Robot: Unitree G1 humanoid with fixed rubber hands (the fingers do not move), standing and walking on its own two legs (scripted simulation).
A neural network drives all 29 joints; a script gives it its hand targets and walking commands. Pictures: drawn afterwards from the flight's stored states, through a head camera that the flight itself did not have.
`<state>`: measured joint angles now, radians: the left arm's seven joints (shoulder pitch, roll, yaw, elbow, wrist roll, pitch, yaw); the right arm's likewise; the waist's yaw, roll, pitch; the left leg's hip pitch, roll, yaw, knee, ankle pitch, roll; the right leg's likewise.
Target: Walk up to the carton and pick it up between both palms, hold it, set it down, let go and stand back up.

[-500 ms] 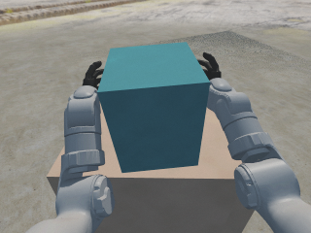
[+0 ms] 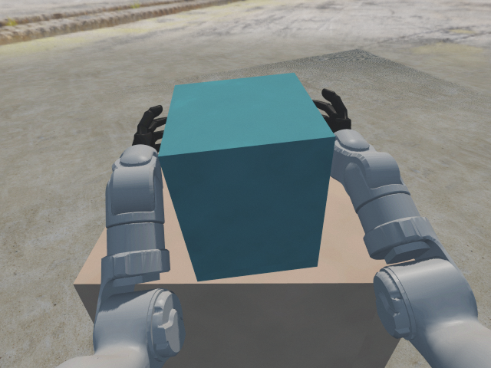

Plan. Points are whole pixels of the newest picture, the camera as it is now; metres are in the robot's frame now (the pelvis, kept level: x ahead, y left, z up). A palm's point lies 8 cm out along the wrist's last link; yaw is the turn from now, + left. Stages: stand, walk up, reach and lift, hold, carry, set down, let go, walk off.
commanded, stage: hold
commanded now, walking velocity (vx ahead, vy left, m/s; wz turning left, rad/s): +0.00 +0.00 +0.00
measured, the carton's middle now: (246, 176) +0.37 +0.00 +0.21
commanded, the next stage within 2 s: set down in 0.08 s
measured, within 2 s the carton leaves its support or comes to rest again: neither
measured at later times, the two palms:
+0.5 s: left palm (137, 137) +0.38 +0.16 +0.28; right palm (326, 134) +0.38 -0.13 +0.27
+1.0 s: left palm (159, 165) +0.39 +0.14 +0.22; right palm (330, 162) +0.39 -0.15 +0.21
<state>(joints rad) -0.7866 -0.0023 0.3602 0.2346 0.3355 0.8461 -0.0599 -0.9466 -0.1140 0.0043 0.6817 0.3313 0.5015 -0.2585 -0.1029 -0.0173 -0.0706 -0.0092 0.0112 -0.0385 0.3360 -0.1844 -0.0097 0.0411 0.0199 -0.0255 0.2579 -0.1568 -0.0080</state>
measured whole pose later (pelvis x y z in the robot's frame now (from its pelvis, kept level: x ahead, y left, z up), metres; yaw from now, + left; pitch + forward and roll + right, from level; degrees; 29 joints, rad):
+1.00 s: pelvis +0.00 +0.00 +0.00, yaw +1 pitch -9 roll -1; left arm -0.80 -0.05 0.34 0.37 0.40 0.54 -0.02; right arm -0.85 -0.01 -0.23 0.82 0.03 0.02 -0.11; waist -0.10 -0.07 0.05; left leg 0.01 0.00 -0.04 0.31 -0.17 0.00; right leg 0.06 0.00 -0.06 0.25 -0.16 0.00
